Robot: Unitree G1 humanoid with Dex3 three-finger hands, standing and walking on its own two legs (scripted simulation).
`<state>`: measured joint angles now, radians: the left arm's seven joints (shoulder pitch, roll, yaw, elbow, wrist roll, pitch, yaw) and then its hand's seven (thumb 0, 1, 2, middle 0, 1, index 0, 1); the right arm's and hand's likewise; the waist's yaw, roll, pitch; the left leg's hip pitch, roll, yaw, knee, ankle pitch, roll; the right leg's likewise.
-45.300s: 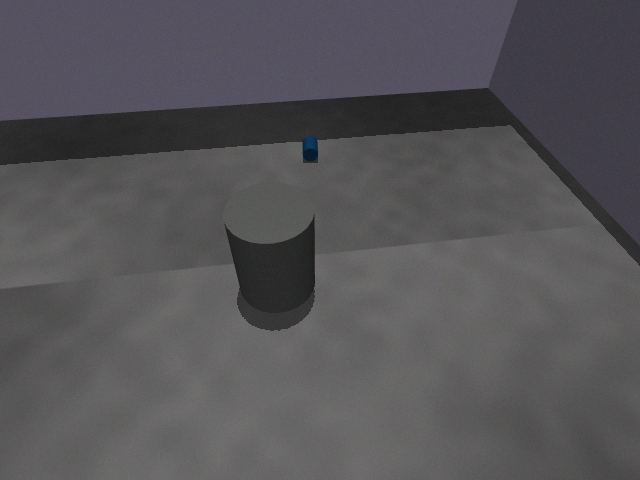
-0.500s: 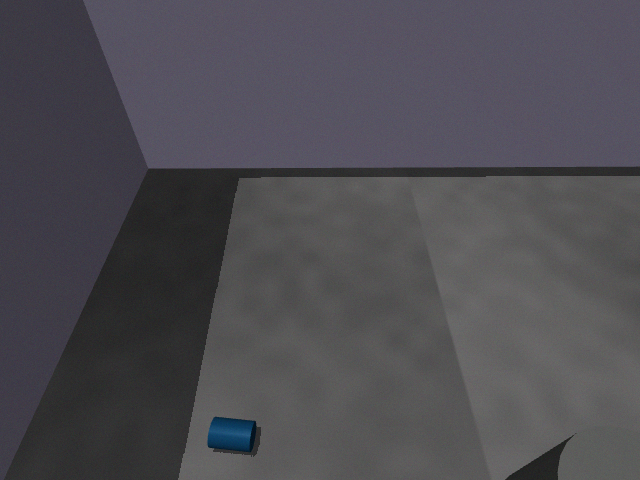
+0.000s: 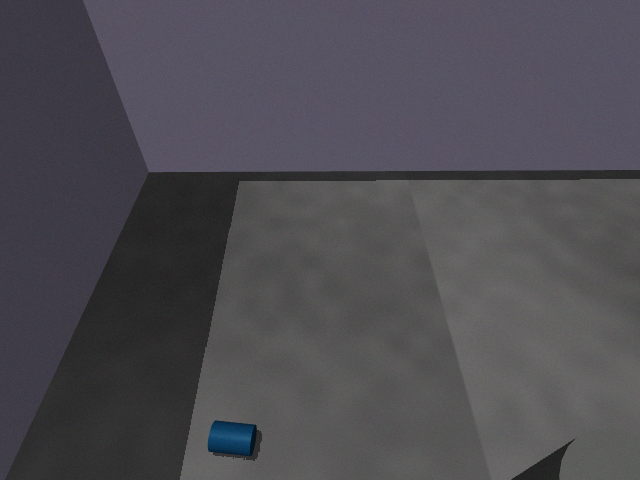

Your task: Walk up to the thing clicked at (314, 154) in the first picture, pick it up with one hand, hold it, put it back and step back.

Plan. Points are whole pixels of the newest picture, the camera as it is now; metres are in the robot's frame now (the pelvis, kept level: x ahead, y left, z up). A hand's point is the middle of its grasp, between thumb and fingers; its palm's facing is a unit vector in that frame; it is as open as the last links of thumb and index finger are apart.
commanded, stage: stand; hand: left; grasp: from above
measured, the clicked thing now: (232, 438) +0.41 +0.26 -0.74
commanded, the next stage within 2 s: rise first in 0.44 s
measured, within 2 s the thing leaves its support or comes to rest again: neither
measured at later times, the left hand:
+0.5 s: hand out of the picture +0.07 +0.25 -0.16, palm faces -0.02 -0.94 -0.34, open 7.4 cm
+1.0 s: hand out of the picture +0.15 +0.26 -0.20, palm faces -0.09 -0.92 -0.38, open 12.7 cm
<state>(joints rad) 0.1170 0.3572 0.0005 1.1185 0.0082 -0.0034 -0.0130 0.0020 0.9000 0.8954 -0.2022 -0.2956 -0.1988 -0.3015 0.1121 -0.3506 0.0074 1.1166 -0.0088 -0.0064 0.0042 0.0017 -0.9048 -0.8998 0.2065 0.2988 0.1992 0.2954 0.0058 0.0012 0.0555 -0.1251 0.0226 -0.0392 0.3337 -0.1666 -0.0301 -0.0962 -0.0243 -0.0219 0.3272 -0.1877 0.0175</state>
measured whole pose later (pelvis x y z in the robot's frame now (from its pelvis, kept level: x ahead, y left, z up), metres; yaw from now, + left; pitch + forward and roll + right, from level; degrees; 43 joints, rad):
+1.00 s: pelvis +0.00 +0.01 -0.04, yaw -2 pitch +11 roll -1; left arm 0.03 0.32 0.15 0.88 0.16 0.14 -0.01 0.00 -0.23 0.95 -0.09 -1.02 -0.10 -1.01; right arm 0.24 -0.25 -0.04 0.68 0.02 -0.07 -0.01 0.01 -0.91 -0.90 0.21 0.30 0.20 0.30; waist -0.03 0.00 -0.05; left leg -0.62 0.03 -0.02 0.81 -0.38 -0.02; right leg -0.59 -0.01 0.01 0.78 -0.38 0.03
